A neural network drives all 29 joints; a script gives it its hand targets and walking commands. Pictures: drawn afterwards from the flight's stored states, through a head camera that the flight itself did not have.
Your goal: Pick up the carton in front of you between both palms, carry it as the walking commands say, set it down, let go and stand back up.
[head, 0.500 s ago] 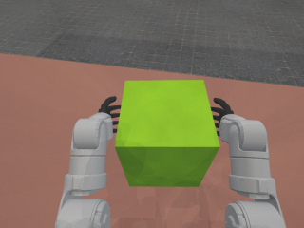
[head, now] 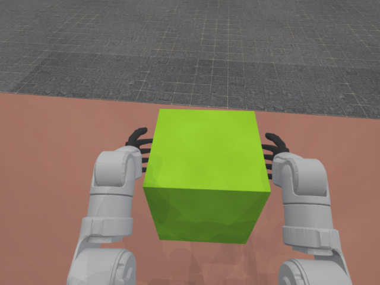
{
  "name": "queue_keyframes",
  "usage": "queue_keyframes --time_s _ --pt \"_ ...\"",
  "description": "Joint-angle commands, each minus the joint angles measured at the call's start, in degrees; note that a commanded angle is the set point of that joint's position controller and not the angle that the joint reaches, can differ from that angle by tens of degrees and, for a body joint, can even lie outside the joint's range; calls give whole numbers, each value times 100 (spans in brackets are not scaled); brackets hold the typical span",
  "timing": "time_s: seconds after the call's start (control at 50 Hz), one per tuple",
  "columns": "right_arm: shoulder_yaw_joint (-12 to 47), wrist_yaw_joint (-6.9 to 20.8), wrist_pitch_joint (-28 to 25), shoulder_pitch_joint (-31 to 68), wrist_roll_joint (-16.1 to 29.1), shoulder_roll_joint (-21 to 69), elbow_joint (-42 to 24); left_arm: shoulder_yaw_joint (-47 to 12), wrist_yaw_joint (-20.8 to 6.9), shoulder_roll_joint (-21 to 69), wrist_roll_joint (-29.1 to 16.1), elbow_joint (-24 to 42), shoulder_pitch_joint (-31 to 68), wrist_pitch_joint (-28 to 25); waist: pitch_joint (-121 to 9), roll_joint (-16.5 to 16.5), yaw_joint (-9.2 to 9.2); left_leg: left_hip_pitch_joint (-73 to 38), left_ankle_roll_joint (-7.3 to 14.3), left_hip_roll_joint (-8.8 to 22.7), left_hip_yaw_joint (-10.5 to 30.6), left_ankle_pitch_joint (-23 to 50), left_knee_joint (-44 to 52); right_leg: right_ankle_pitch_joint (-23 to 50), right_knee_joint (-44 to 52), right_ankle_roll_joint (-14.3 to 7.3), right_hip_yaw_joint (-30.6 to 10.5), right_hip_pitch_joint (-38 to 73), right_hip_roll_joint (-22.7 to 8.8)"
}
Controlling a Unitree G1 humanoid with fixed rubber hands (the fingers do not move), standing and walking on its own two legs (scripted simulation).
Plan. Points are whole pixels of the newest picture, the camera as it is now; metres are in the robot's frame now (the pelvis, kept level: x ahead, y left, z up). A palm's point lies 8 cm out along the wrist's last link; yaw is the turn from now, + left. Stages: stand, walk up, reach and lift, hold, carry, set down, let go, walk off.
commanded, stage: carry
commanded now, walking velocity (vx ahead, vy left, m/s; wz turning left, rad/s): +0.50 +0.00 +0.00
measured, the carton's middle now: (204, 179) +0.36 -0.01 +0.02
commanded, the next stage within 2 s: none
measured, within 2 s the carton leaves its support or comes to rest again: neither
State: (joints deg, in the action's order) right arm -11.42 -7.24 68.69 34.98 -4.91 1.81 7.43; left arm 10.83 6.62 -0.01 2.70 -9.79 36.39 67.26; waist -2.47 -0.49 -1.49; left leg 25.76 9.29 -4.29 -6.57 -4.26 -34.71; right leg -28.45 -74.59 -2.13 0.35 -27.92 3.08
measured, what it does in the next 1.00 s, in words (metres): goes down: right foot 0.05 m lower, then left foot 0.05 m lower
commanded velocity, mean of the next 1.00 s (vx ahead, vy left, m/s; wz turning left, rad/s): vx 0.50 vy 0.00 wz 0.00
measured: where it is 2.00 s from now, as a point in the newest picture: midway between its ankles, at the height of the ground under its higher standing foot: (203, 162)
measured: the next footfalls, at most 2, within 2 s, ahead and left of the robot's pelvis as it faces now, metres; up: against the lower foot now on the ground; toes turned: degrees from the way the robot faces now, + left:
right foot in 0.36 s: +0.38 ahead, -0.08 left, -0.05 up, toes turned +0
left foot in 0.88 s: +0.69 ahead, +0.02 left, -0.11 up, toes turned +2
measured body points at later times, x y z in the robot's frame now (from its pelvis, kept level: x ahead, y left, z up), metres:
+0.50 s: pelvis +0.30 -0.05 -0.06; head +0.32 -0.05 +0.39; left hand +0.66 +0.12 +0.05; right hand +0.68 -0.18 +0.05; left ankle +0.20 +0.07 -0.67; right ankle +0.34 -0.08 -0.78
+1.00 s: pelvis +0.61 -0.02 -0.11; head +0.62 -0.02 +0.34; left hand +0.97 +0.13 -0.02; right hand +0.96 -0.17 -0.02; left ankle +0.66 +0.02 -0.83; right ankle +0.47 -0.12 -0.72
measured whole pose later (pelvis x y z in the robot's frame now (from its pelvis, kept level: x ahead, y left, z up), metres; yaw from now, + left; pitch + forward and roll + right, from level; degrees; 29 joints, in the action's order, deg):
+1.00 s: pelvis +0.61 -0.02 -0.11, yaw +0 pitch +4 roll -1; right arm -11.4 -7.2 67.0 34.8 -6.0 2.1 11.1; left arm 10.3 6.6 -0.6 2.6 -13.8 35.9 65.3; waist -3.8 -0.4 -0.8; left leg 27.6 9.5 -4.4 -6.2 -3.9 -36.5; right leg -30.1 -76.4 -2.0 0.2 -26.4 3.5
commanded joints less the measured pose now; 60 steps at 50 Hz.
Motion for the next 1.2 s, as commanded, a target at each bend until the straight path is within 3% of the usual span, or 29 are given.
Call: queue_keyframes --time_s 0.0,0.08,0.12,0.24,0.28,0.3,0.32,0.34,0.36,0.38,0.4,0.42,0.44,0.46,0.5,0.62,0.76,0.8,0.84,0.86,0.88,0.9,0.92,0.94,0.96,0.98,1.04,1.12,1.18 --pt "3948 1446 -295 4940 3019 6567 -1083 -3597 -1223 6597 -2363 1010 4223 -173 -2539 -183 -30 -2500 442 1864 2584 1394 1013 369 722 58 -222 -1074 -427" --pt "3990 1468 -375 4714 3170 6634 -1304 -3673 -1027 6596 -2174 1237 3900 -296 -2727 -555 -202 -3046 193 1635 1892 3496 645 1324 1636 98 8 -1416 -404" --pt "4005 1478 -395 4530 3159 6561 -1345 -3740 -968 6504 -2093 1353 3768 -325 -2789 -630 -299 -3363 88 1421 1615 3919 480 1914 2113 79 111 -1566 -355" --pt "4091 1432 -349 4123 3082 6094 -1401 -3848 -927 5949 -1987 1632 3644 -218 -2501 -545 -556 -3390 -10 870 1045 3260 -234 3809 4446 -97 531 -753 66" --pt "4061 1423 -282 3967 3005 5898 -1155 -3696 -952 5678 -1895 1416 3396 -113 -2400 -495 -375 -2966 -70 863 880 2868 -841 4290 5065 -237 526 160 57" --pt "4027 1425 -244 3935 2971 5812 -990 -3594 -974 5542 -1852 1275 3299 -57 -2430 -411 -137 -2653 -182 802 686 2842 -1393 4600 5468 -292 609 909 29" --pt "3994 1431 -214 3913 2951 5729 -815 -3481 -1011 5398 -1832 1169 3285 -2 -2551 -318 169 -2048 -314 716 511 2278 -2149 4988 5545 -312 519 1940 -220" --pt "3940 1435 -187 3997 2920 5672 -711 -3359 -1061 5243 -1814 1036 3271 47 -2652 301 309 -849 -465 493 415 -76 -3105 6864 4700 -346 -243 3129 -1038" --pt "3802 1416 -82 4125 2862 5794 -481 -3198 -1072 4998 -1700 773 3435 108 -3190 1298 340 891 -783 -72 482 -3161 -4253 8646 3701 -1212 -2098 4874 -2442" --pt "3624 1369 1 4177 2820 5662 -289 -3067 -1080 4986 -1757 488 3338 157 -3698 1545 474 1869 -820 -53 698 -3574 -5204 7491 3776 -1838 -2924 5625 -2828" --pt "3577 1340 13 4274 2778 5670 -428 -3133 -1124 5244 -1949 526 3344 125 -3696 1370 634 2360 -693 123 822 -3343 -5406 4464 4305 -2038 -3416 5261 -2633" --pt "3611 1313 -12 4561 2791 5823 -560 -3310 -1184 5614 -2175 789 3748 101 -3123 662 588 2441 -624 358 819 -2944 -4963 2923 4641 -1709 -3205 4277 -2207" --pt "3545 1275 -49 4716 2765 6003 -629 -3484 -1247 5961 -2405 1010 4277 100 -2744 269 438 2211 -606 479 874 -2603 -4481 2775 4789 -1450 -2844 3507 -1952" --pt "3468 1228 -79 4750 2679 6080 -702 -3601 -1305 6260 -2607 1129 4613 93 -2530 90 323 1823 -652 552 876 -2326 -4078 2916 4907 -1268 -2535 2877 -1826" --pt "3418 1146 -126 4650 2549 6195 -793 -3740 -1366 6590 -2869 1308 4971 42 -2438 303 234 1416 -744 591 775 -1989 -3506 3112 5016 -993 -2122 2357 -1683" --pt "3634 956 -222 4412 2361 6199 -1120 -3745 -1403 6617 -2945 1472 4606 -28 -2626 686 513 2051 -765 575 477 -528 -2195 6009 4542 -744 -1211 3522 -1360" --pt "3687 1030 -176 3851 2132 5895 -815 -3796 -1451 6387 -2664 1014 3838 -52 -2303 552 821 1281 -619 46 -72 1275 546 6096 3920 -560 -596 3939 -767" --pt "3587 1099 -183 3691 2056 5818 -553 -3787 -1501 6401 -2638 730 3715 -94 -2248 588 703 278 -473 -8 -125 1794 1130 5830 3370 -451 -398 3497 -725" --pt "3415 1169 -215 3529 1953 5748 -296 -3770 -1556 6446 -2639 463 3735 -146 -2443 523 183 -1398 -354 227 -89 2316 1596 5491 2119 -188 -28 2646 -675" --pt "3288 1209 -233 3495 1928 5620 -192 -3750 -1581 6437 -2607 381 3796 -175 -2546 68 -18 -2660 -299 879 545 3605 1050 3716 1156 -72 129 1396 -453" --pt "3109 1233 -250 3448 1912 5572 11 -3698 -1592 6495 -2576 201 3908 -172 -2848 -919 -79 -4028 -31 2088 2039 6124 97 -287 280 83 285 -74 52" --pt "2963 1254 -257 3441 1852 5462 164 -3524 -1572 6577 -2570 6 3895 -161 -3352 -1386 -185 -5221 977 2850 3373 5696 -203 -1130 -957 268 -192 -1409 276" --pt "3056 1291 -300 3398 1938 5670 267 -3504 -1538 6585 -2545 79 3868 -176 -3630 -1207 -327 -5111 1419 2915 4096 2524 184 -936 -1456 138 -406 -2009 83" --pt "3283 1348 -359 3689 2189 6058 -6 -3554 -1499 6589 -2543 356 4145 -229 -3145 -579 -221 -4168 1042 2426 3850 724 620 -499 -903 -22 -424 -2056 -186" --pt "3492 1400 -403 4238 2475 6341 -395 -3540 -1445 6690 -2520 553 4315 -279 -2770 -81 -124 -3399 727 2134 3489 338 864 -88 -277 -15 -382 -1854 -320" --pt "3686 1433 -428 4706 2739 6523 -684 -3541 -1374 6743 -2497 705 4358 -321 -2580 55 -32 -2790 578 2007 3168 532 977 96 91 37 -364 -1491 -410" --pt "3967 1456 -507 4977 3142 6779 -1114 -3612 -1163 6804 -2407 1058 4164 -382 -2568 -353 -3 -2251 337 1763 2518 1055 1053 576 846 90 -175 -1077 -476" --pt "3998 1465 -519 4440 3166 6690 -1228 -3735 -998 6679 -2217 1274 3767 -436 -2827 -576 -246 -3151 176 1562 1884 3401 543 1554 1696 130 -2 -1607 -462" --pt "4053 1480 -517 4223 3138 6540 -1295 -3842 -955 6474 -2118 1455 3658 -433 -2783 -637 -388 -3530 88 1270 1590 3760 326 2329 2518 72 158 -1725 -335"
